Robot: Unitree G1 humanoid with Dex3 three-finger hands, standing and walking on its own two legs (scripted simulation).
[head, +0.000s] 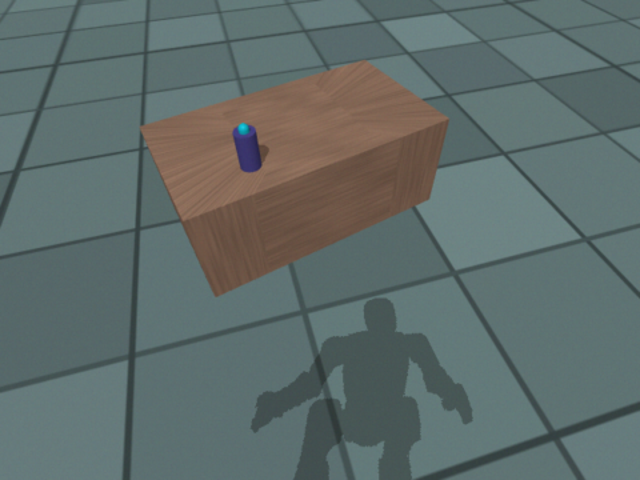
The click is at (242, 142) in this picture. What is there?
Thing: necked bottle
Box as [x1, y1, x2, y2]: [232, 123, 261, 171]
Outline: 241,123 232,132 240,167 244,171 254,171 258,169 261,165 255,129 250,125
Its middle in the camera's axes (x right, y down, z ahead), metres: -0.24 -0.28 +1.26
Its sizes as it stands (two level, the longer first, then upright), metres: 0.072 0.072 0.161
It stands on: a support 0.42 m high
